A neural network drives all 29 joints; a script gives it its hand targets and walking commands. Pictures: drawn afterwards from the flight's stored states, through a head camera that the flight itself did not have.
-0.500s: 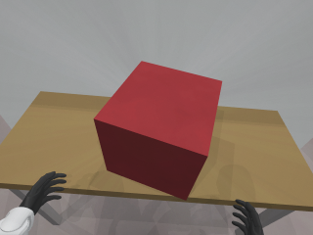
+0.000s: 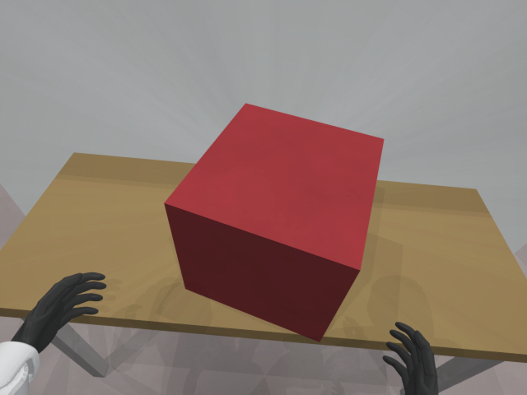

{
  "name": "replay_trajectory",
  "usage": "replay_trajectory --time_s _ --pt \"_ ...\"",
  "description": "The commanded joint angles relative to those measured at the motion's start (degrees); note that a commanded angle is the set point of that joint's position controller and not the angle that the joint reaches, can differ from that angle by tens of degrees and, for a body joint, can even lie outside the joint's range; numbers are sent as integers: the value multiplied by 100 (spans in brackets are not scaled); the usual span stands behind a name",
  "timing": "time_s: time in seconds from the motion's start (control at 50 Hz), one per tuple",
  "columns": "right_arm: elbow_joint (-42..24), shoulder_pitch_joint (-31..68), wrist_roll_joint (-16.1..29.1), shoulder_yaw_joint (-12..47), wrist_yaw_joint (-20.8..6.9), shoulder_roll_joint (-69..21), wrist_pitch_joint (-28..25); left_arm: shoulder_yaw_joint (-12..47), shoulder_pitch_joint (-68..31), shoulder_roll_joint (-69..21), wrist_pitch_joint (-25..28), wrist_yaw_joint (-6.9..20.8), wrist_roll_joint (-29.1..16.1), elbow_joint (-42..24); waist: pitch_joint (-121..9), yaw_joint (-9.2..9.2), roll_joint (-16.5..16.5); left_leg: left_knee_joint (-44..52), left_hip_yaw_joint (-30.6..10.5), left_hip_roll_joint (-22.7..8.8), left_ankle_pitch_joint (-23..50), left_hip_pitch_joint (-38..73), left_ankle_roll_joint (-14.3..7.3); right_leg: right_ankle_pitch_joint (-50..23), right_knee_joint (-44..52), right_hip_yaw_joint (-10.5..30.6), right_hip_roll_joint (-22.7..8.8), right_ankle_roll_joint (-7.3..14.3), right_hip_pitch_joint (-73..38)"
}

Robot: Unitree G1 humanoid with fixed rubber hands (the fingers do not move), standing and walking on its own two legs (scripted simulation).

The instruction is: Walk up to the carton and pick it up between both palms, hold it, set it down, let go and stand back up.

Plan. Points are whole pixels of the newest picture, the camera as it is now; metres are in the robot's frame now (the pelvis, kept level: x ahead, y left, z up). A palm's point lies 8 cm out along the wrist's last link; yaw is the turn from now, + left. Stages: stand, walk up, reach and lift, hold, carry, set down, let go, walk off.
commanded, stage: reach and lift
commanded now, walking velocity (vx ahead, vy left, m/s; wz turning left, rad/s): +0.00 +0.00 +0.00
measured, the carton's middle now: (280, 216) +0.45 -0.01 -0.01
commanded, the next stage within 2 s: none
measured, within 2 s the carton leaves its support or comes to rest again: neither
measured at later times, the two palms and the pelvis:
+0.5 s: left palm (56, 287) +0.24 +0.31 +0.05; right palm (407, 345) +0.21 -0.19 +0.01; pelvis +0.02 +0.00 +0.00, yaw +0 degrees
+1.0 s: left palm (77, 226) +0.31 +0.29 +0.10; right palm (406, 294) +0.27 -0.18 +0.06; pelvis +0.01 +0.00 +0.00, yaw +0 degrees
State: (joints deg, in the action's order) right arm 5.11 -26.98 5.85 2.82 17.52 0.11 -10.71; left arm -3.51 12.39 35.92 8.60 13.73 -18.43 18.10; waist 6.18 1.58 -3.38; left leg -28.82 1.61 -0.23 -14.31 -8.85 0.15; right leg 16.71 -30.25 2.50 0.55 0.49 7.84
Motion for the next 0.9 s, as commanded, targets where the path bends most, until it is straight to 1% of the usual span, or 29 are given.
replay_trajectory --time_s 0.0,0.04,0.06,0.1,0.18,0.2,0.22,0.24,0.26,0.28,0.3,0.32,0.34,0.36,0.42,0.46,0.48,0.54,0.58,0.6,0.62,0.64,0.68,0.74,0.76,0.8,0.82,0.86,0.88 --pt "-1613 356 320 304 8 189 191 -398 -657 1435 116 -43 -393 -1333 -151 392 1200 551 -25 -227 -229 383 8 419 1238 87 -410 229 511" --pt "-1788 545 366 294 1 241 337 -350 -835 1521 51 -74 -484 -1363 -242 379 1225 571 -19 -217 -304 299 -36 417 1218 109 -424 241 468" --pt "-1795 533 323 264 5 274 416 -285 -881 1483 39 -87 -520 -1390 -198 315 1192 599 8 -220 -326 283 -39 415 1230 100 -403 241 443" --pt "-1863 681 342 212 -9 311 528 -323 -988 1526 -7 -117 -579 -1395 -315 323 1192 605 14 -225 -302 225 -51 325 1180 110 -414 237 369" --pt "-1923 873 291 103 -10 433 758 -199 -1288 1509 -95 -169 -674 -1546 -373 118 1263 650 -1 -239 -210 221 -30 82 1164 107 -400 227 266" --pt "-1947 814 314 137 -6 397 771 -189 -1220 1484 -117 -159 -679 -1497 -429 61 1188 621 -29 -238 -105 231 -40 -145 1155 113 -418 221 229" --pt "-1990 951 338 154 2 451 826 -217 -1324 1527 -128 -170 -699 -1560 -548 69 1209 619 -22 -223 -78 222 -46 -209 1125 120 -424 192 155" --pt "-1900 899 307 124 6 482 854 -173 -1357 1503 -146 -165 -702 -1570 -538 -3 1226 614 -28 -218 88 257 -22 -466 1134 113 -435 181 107" --pt "-1839 862 338 147 9 444 872 -212 -1346 1451 -166 -167 -672 -1660 -604 -15 1264 623 -41 -224 255 320 9 -662 1107 107 -414 168 64" --pt "-1900 929 349 109 26 501 868 -221 -1401 1487 -196 -156 -680 -1662 -658 -68 1241 585 -70 -221 343 347 22 -857 1096 105 -422 137 34" --pt "-1804 864 345 101 41 507 896 -225 -1328 1437 -231 -160 -630 -1662 -678 -112 1213 565 -62 -217 578 452 36 -1211 1093 110 -426 107 -33" --pt "-1919 919 398 141 55 561 915 -246 -1317 1440 -256 -149 -634 -1693 -741 -81 1139 548 -71 -204 723 481 32 -1439 1079 126 -429 71 -107" --pt "-1920 856 385 136 68 576 911 -228 -1292 1416 -273 -135 -644 -1797 -793 -152 1128 502 -86 -190 888 558 55 -1705 1058 126 -424 37 -117" --pt "-1916 888 411 150 73 578 894 -279 -1308 1373 -310 -124 -621 -1790 -898 -164 1131 462 -110 -178 1084 627 80 -1946 1034 131 -409 12 -171" --pt "-2083 951 490 155 88 692 883 -326 -1302 1346 -409 -106 -585 -1882 -1003 -184 1051 431 -114 -149 1334 769 89 -2318 1038 123 -396 -43 -201" --pt "-2127 1133 518 138 95 746 939 -348 -1484 1367 -506 -75 -605 -1818 -979 -233 967 448 -108 -140 1329 738 75 -2432 1030 123 -383 -68 -230" --pt "-2161 1165 555 162 86 747 965 -365 -1525 1397 -523 -81 -593 -1885 -1092 -210 976 446 -106 -141 1372 763 76 -2410 1029 105 -385 -74 -288" --pt "-2328 1381 618 77 75 835 1035 -376 -1782 1417 -629 -90 -672 -1927 -1168 -272 941 452 -100 -123 1449 782 70 -2568 1011 97 -361 -79 -293" --pt "-2287 1452 666 59 56 884 1135 -427 -1882 1436 -707 -106 -652 -1854 -1200 -279 966 458 -80 -128 1495 805 78 -2688 999 87 -369 -75 -332" --pt "-2303 1629 643 9 52 914 1182 -394 -2124 1458 -734 -102 -675 -1864 -1282 -330 916 487 -91 -128 1355 770 44 -2584 990 82 -356 -80 -320" --pt "-2270 1537 709 -19 53 945 1256 -399 -2043 1362 -777 -112 -655 -1887 -1228 -344 904 505 -89 -131 1488 841 58 -2684 1013 56 -332 -83 -327" --pt "-2272 1645 670 -69 58 976 1283 -380 -2158 1407 -823 -94 -667 -1814 -1224 -398 892 503 -80 -134 1423 827 58 -2721 1026 73 -350 -79 -335" --pt "-2187 1887 736 -121 76 1036 1433 -385 -2451 1488 -948 -102 -643 -1771 -1266 -441 964 534 -83 -126 1321 842 32 -2648 1035 90 -353 -75 -321" --pt "-2243 2242 765 -233 78 1083 1616 -392 -2809 1503 -1075 -111 -684 -1747 -1445 -486 919 599 -51 -119 1222 774 -10 -2589 1022 52 -341 -71 -383" --pt "-2191 2251 793 -270 102 1077 1691 -387 -2832 1462 -1156 -103 -672 -1683 -1470 -529 852 601 -49 -120 1279 847 -26 -2693 1030 55 -332 -73 -417" --pt "-2166 2634 827 -361 99 1158 1840 -375 -3206 1475 -1307 -107 -692 -1632 -1487 -582 904 647 -41 -117 1211 776 -32 -2581 1028 28 -313 -49 -378" --pt "-2194 2605 836 -376 102 1160 1890 -364 -3233 1478 -1358 -113 -648 -1652 -1542 -606 937 659 -46 -121 1216 794 -43 -2581 1040 40 -315 -39 -441" --pt "-2094 2915 878 -491 105 1236 2048 -389 -3577 1479 -1516 -129 -623 -1567 -1641 -652 964 701 -14 -122 1205 785 -38 -2641 1034 21 -290 -45 -488" --pt "-2064 3027 863 -591 106 1275 2090 -424 -3661 1471 -1584 -125 -621 -1427 -1674 -659 901 714 -5 -123 1231 811 -47 -2713 1045 3 -292 -33 -529"
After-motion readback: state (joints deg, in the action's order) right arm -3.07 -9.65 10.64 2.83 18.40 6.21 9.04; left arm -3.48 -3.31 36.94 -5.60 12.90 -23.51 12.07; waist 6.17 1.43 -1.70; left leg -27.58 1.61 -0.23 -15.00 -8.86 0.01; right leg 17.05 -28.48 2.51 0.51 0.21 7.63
